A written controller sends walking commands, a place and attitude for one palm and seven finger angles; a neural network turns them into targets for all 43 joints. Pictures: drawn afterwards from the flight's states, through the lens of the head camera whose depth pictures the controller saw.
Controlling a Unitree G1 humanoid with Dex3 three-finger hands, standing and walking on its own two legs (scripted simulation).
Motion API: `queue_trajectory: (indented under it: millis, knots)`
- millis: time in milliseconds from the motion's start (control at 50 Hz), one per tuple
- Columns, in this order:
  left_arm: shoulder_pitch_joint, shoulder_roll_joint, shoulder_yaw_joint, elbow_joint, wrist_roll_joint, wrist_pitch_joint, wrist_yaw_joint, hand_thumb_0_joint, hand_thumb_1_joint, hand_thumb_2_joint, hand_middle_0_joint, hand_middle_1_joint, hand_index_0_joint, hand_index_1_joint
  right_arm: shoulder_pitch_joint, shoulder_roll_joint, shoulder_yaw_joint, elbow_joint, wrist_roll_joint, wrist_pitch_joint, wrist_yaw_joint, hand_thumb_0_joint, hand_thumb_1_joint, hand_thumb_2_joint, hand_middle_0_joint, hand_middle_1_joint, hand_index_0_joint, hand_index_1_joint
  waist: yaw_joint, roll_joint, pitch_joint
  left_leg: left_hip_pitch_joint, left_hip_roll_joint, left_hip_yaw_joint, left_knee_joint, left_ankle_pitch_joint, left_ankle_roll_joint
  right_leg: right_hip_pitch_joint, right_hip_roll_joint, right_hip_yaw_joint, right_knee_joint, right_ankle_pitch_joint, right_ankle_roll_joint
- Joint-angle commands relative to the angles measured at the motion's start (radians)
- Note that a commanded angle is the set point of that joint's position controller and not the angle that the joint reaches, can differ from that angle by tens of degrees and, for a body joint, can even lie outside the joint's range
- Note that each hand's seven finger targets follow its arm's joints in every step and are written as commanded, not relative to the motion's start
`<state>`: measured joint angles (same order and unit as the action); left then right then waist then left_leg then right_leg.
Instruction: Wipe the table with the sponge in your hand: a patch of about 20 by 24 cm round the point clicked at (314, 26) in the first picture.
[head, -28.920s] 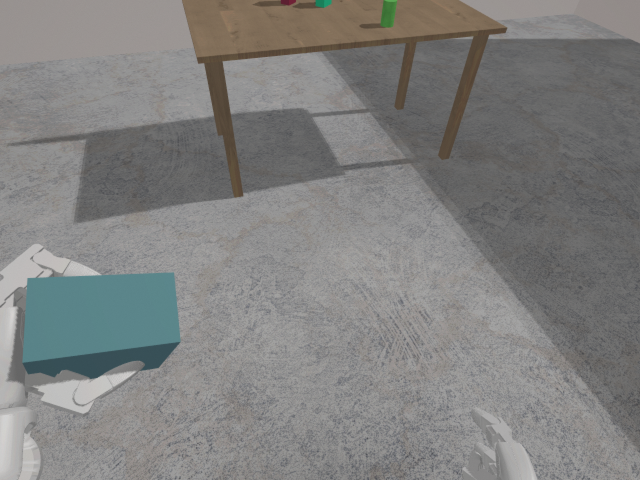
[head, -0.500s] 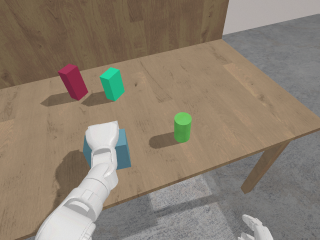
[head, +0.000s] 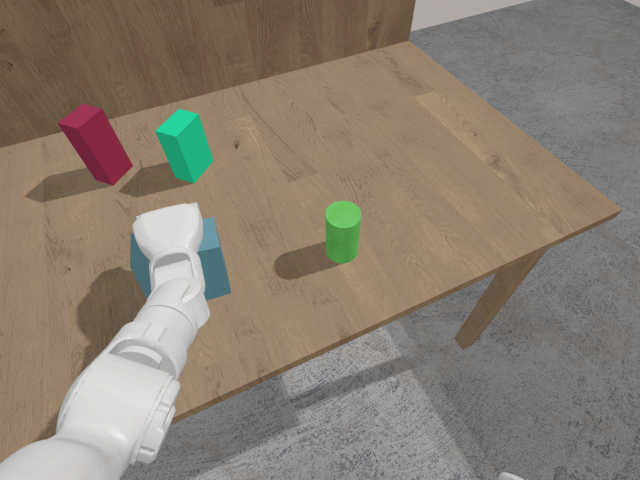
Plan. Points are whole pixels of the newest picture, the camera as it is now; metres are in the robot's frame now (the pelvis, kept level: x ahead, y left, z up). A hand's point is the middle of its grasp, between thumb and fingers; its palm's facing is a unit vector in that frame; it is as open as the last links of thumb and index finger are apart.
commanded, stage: wipe forward along the third lane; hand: left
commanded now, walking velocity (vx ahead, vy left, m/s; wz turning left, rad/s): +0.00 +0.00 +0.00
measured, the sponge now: (186, 272) +0.41 +0.21 -0.03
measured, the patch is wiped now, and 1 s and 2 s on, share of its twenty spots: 0.90 1.00 1.00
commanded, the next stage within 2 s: wipe back along the third lane in 0.84 s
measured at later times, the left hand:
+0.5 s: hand (175, 230) +0.47 +0.23 +0.01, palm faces -0.10 +0.02 -0.99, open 10.4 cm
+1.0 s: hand (164, 208) +0.51 +0.26 +0.01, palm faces -0.12 +0.01 -0.99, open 10.4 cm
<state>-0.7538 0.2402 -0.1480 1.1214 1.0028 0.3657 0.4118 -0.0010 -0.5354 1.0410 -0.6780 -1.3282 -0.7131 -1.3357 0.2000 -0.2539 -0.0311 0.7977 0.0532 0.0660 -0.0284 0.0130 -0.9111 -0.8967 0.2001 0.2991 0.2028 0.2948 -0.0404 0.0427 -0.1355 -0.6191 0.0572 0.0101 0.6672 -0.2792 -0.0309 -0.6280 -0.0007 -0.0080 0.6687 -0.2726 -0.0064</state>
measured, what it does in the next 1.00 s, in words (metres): stands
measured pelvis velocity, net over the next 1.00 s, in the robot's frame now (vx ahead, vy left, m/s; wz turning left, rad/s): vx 0.01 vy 0.02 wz -0.02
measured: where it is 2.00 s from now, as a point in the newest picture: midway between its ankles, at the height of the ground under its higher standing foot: outside the picture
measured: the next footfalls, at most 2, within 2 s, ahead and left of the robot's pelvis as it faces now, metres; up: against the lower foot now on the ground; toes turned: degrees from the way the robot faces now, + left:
none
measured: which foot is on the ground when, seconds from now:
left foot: down 0.00-1.00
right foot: down 0.00-1.00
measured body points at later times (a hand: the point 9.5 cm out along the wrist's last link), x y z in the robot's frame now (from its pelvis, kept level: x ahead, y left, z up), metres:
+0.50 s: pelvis +0.00 +0.01 -0.01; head +0.08 +0.01 +0.43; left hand +0.47 +0.23 +0.06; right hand +0.06 -0.25 -0.14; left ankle +0.02 +0.15 -0.72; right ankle +0.03 -0.12 -0.72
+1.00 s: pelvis +0.01 +0.02 -0.02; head +0.12 +0.02 +0.42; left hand +0.51 +0.25 +0.06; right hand +0.02 -0.25 -0.14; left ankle +0.02 +0.15 -0.72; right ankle +0.03 -0.12 -0.72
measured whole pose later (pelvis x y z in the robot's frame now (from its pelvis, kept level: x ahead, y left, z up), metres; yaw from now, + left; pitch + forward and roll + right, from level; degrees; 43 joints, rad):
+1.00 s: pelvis +0.01 +0.02 -0.02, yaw -1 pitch +22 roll -2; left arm -1.04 0.46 -0.05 1.32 1.05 0.34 0.34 0.00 -0.55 1.04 -0.69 -1.32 -0.73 -1.33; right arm 0.29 -0.26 -0.02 0.78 0.03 0.04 0.01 0.01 -0.91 -0.90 0.20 0.30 0.20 0.30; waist -0.15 0.04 -0.15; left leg -0.84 0.07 0.01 0.80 -0.34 -0.01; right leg -0.82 0.01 0.00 0.73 -0.29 0.02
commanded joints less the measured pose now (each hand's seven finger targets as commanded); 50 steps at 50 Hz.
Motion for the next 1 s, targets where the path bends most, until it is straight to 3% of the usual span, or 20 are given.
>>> queue_trajectory:
  millis: [0, 40, 80, 140, 160, 200, 220, 260, 320, 360, 440, 480, 520, 700, 740, 780, 840, 860, 920, 980]
  knots:
    - [-0.298, 0.156, 0.006, -0.020, 0.026, 0.014, 0.021, 0.000, 0.100, 1.300, -1.200, -1.600, -1.200, -1.600, -0.013, -0.121, -0.036, -0.097, 0.000, -0.047, -0.002, 0.000, -0.900, -0.900, 0.200, 0.300, 0.200, 0.300, -0.024, -0.113, -0.244, 0.112, -0.057, 0.040, -0.061, 0.033, 0.063, 0.120, 0.017, -0.028, -0.123, 0.081, -0.012]
    - [-0.311, 0.149, 0.000, -0.003, 0.029, 0.015, 0.024, 0.000, 0.100, 1.300, -1.200, -1.600, -1.200, -1.600, -0.006, -0.122, -0.036, -0.093, -0.001, -0.049, 0.002, 0.000, -0.900, -0.900, 0.200, 0.300, 0.200, 0.300, -0.028, -0.100, -0.238, 0.110, -0.055, 0.039, -0.059, 0.028, 0.061, 0.100, 0.020, -0.032, -0.120, 0.071, -0.015]
    - [-0.326, 0.182, 0.027, 0.014, 0.026, 0.014, 0.029, 0.000, 0.100, 1.300, -1.200, -1.600, -1.200, -1.600, 0.005, -0.129, -0.037, -0.088, -0.004, -0.051, 0.002, 0.000, -0.900, -0.900, 0.200, 0.300, 0.200, 0.300, -0.030, -0.128, -0.254, 0.099, -0.053, 0.033, -0.054, 0.035, 0.063, 0.107, 0.022, -0.032, -0.112, 0.081, -0.013]
    - [-0.374, 0.158, 0.002, 0.026, 0.028, 0.019, 0.030, 0.000, 0.100, 1.300, -1.200, -1.600, -1.200, -1.600, 0.015, -0.128, -0.037, -0.083, -0.004, -0.055, 0.004, 0.000, -0.900, -0.900, 0.200, 0.300, 0.200, 0.300, -0.046, -0.105, -0.255, 0.103, -0.050, 0.034, -0.052, 0.026, 0.063, 0.077, 0.024, -0.036, -0.110, 0.065, -0.014]
    - [-0.389, 0.200, 0.037, 0.037, 0.028, 0.021, 0.032, 0.000, 0.100, 1.300, -1.200, -1.600, -1.200, -1.600, 0.014, -0.132, -0.037, -0.079, -0.003, -0.057, 0.003, 0.000, -0.900, -0.900, 0.200, 0.300, 0.200, 0.300, -0.044, -0.113, -0.259, 0.095, -0.048, 0.027, -0.052, 0.028, 0.063, 0.076, 0.025, -0.035, -0.107, 0.063, -0.015]
    - [-0.414, 0.213, 0.033, 0.050, 0.032, 0.023, 0.036, 0.000, 0.100, 1.300, -1.200, -1.600, -1.200, -1.600, 0.030, -0.135, -0.036, -0.074, -0.006, -0.061, 0.004, 0.000, -0.900, -0.900, 0.200, 0.300, 0.200, 0.300, -0.055, -0.105, -0.268, 0.092, -0.048, 0.027, -0.043, 0.027, 0.066, 0.069, 0.024, -0.034, -0.102, 0.067, -0.012]
    - [-0.417, 0.195, 0.017, 0.054, 0.035, 0.025, 0.033, 0.000, 0.100, 1.300, -1.200, -1.600, -1.200, -1.600, 0.032, -0.133, -0.035, -0.075, -0.006, -0.061, 0.005, 0.000, -0.900, -0.900, 0.200, 0.300, 0.200, 0.300, -0.057, -0.086, -0.279, 0.094, -0.049, 0.030, -0.040, 0.035, 0.065, 0.068, 0.025, -0.034, -0.097, 0.076, -0.013]
    - [-0.411, 0.224, 0.052, 0.073, 0.032, 0.029, 0.031, 0.000, 0.100, 1.300, -1.200, -1.600, -1.200, -1.600, 0.041, -0.139, -0.036, -0.074, -0.008, -0.061, 0.008, 0.000, -0.900, -0.900, 0.200, 0.300, 0.200, 0.300, -0.049, -0.106, -0.299, 0.087, -0.046, 0.023, -0.036, 0.057, 0.064, 0.080, 0.029, -0.038, -0.087, 0.099, -0.015]
    - [-0.439, 0.206, 0.021, 0.081, 0.038, 0.030, 0.025, 0.000, 0.100, 1.300, -1.200, -1.600, -1.200, -1.600, 0.056, -0.138, -0.035, -0.076, -0.009, -0.060, 0.013, 0.000, -0.900, -0.900, 0.200, 0.300, 0.200, 0.300, -0.067, -0.084, -0.291, 0.086, -0.044, 0.025, -0.022, 0.070, 0.065, 0.060, 0.029, -0.040, -0.080, 0.120, -0.014]
    - [-0.460, 0.253, 0.055, 0.089, 0.036, 0.030, 0.021, 0.000, 0.100, 1.300, -1.200, -1.600, -1.200, -1.600, 0.060, -0.145, -0.035, -0.074, -0.008, -0.060, 0.011, 0.000, -0.900, -0.900, 0.200, 0.300, 0.200, 0.300, -0.070, -0.091, -0.294, 0.073, -0.042, 0.018, -0.022, 0.064, 0.065, 0.059, 0.029, -0.038, -0.080, 0.110, -0.013]
    - [-0.471, 0.241, 0.033, 0.099, 0.045, 0.027, 0.014, 0.000, 0.100, 1.300, -1.200, -1.600, -1.200, -1.600, 0.084, -0.145, -0.035, -0.080, -0.010, -0.059, 0.017, 0.000, -0.900, -0.900, 0.200, 0.300, 0.200, 0.300, -0.076, -0.066, -0.312, 0.070, -0.045, 0.021, -0.009, 0.077, 0.067, 0.049, 0.032, -0.041, -0.068, 0.124, -0.014]
    - [-0.488, 0.254, 0.039, 0.108, 0.042, 0.025, 0.010, 0.000, 0.100, 1.300, -1.200, -1.600, -1.200, -1.600, 0.094, -0.150, -0.037, -0.077, -0.011, -0.060, 0.015, 0.000, -0.900, -0.900, 0.200, 0.300, 0.200, 0.300, -0.088, -0.086, -0.307, 0.063, -0.044, 0.018, -0.002, 0.074, 0.069, 0.042, 0.035, -0.041, -0.068, 0.121, -0.012]
    - [-0.512, 0.306, 0.063, 0.109, 0.049, 0.022, 0.007, 0.000, 0.100, 1.300, -1.200, -1.600, -1.200, -1.600, 0.104, -0.155, -0.034, -0.076, -0.011, -0.060, 0.013, 0.000, -0.900, -0.900, 0.200, 0.300, 0.200, 0.300, -0.089, -0.071, -0.314, 0.051, -0.044, 0.020, 0.001, 0.065, 0.070, 0.042, 0.033, -0.037, -0.066, 0.115, -0.011]
    - [-0.531, 0.335, 0.066, 0.132, 0.065, 0.013, -0.022, 0.000, 0.100, 1.300, -1.200, -1.600, -1.200, -1.600, 0.157, -0.163, -0.040, -0.074, -0.017, -0.056, 0.022, 0.000, -0.900, -0.900, 0.200, 0.300, 0.200, 0.300, -0.102, -0.037, -0.350, 0.039, -0.043, 0.017, 0.036, 0.117, 0.072, 0.034, 0.040, -0.040, -0.042, 0.178, -0.015]
    - [-0.539, 0.369, 0.085, 0.135, 0.070, 0.008, -0.025, 0.000, 0.100, 1.300, -1.200, -1.600, -1.200, -1.600, 0.170, -0.166, -0.038, -0.072, -0.019, -0.053, 0.023, 0.000, -0.900, -0.900, 0.200, 0.300, 0.200, 0.300, -0.104, -0.045, -0.359, 0.025, -0.041, 0.018, 0.044, 0.126, 0.073, 0.046, 0.040, -0.039, -0.035, 0.203, -0.015]
    - [-0.554, 0.359, 0.077, 0.122, 0.066, 0.002, -0.031, 0.000, 0.100, 1.300, -1.200, -1.600, -1.200, -1.600, 0.176, -0.167, -0.040, -0.075, -0.019, -0.052, 0.023, 0.000, -0.900, -0.900, 0.200, 0.300, 0.200, 0.300, -0.108, -0.035, -0.371, 0.030, -0.041, 0.017, 0.048, 0.139, 0.073, 0.042, 0.042, -0.039, -0.031, 0.213, -0.015]
    - [-0.576, 0.408, 0.094, 0.136, 0.073, -0.001, -0.035, 0.000, 0.100, 1.300, -1.200, -1.600, -1.200, -1.600, 0.188, -0.173, -0.037, -0.071, -0.019, -0.048, 0.023, 0.000, -0.900, -0.900, 0.200, 0.300, 0.200, 0.300, -0.118, -0.051, -0.350, 0.000, -0.042, 0.019, 0.051, 0.104, 0.076, 0.037, 0.043, -0.037, -0.039, 0.182, -0.012]
    - [-0.593, 0.448, 0.124, 0.131, 0.074, -0.003, -0.037, 0.000, 0.100, 1.300, -1.200, -1.600, -1.200, -1.600, 0.187, -0.179, -0.038, -0.065, -0.021, -0.047, 0.020, 0.000, -0.900, -0.900, 0.200, 0.300, 0.200, 0.300, -0.116, -0.042, -0.359, 0.000, -0.040, 0.016, 0.055, 0.117, 0.077, 0.040, 0.040, -0.033, -0.033, 0.195, -0.013]
    - [-0.593, 0.428, 0.089, 0.144, 0.086, -0.003, -0.048, 0.000, 0.100, 1.300, -1.200, -1.600, -1.200, -1.600, 0.203, -0.176, -0.035, -0.073, -0.021, -0.046, 0.023, 0.000, -0.900, -0.900, 0.200, 0.300, 0.200, 0.300, -0.123, -0.019, -0.352, -0.003, -0.043, 0.017, 0.060, 0.115, 0.076, 0.022, 0.043, -0.038, -0.030, 0.189, -0.014]
    - [-0.510, 0.385, 0.088, 0.126, 0.072, -0.018, -0.067, 0.000, 0.100, 1.300, -1.200, -1.600, -1.200, -1.600, 0.208, -0.168, -0.043, -0.082, -0.021, -0.042, 0.028, 0.000, -0.900, -0.900, 0.200, 0.300, 0.200, 0.300, -0.096, -0.009, -0.403, 0.043, -0.037, 0.015, 0.062, 0.167, 0.073, 0.042, 0.048, -0.044, -0.022, 0.225, -0.019]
